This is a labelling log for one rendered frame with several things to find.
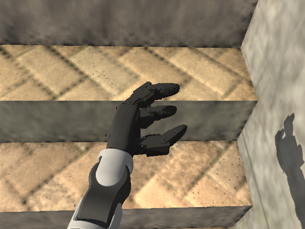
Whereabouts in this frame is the left robot forearm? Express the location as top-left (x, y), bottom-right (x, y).
top-left (67, 148), bottom-right (133, 229)

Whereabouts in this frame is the robot left hand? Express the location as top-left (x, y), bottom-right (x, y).
top-left (105, 81), bottom-right (188, 157)

